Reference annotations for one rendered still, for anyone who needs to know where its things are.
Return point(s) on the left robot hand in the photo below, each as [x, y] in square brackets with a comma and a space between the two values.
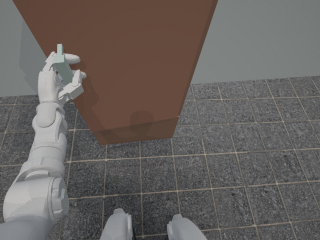
[50, 84]

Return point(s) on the cupboard door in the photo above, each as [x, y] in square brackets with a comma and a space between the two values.
[137, 54]

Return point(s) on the right robot shin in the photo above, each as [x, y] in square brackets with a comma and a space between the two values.
[177, 216]

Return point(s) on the robot left forearm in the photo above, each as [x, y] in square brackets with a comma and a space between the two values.
[48, 151]

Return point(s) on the handle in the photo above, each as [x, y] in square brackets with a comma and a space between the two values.
[62, 65]

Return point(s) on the robot left thigh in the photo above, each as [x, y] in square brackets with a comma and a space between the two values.
[118, 227]

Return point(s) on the left robot upper arm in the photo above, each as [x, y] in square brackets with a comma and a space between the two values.
[33, 207]

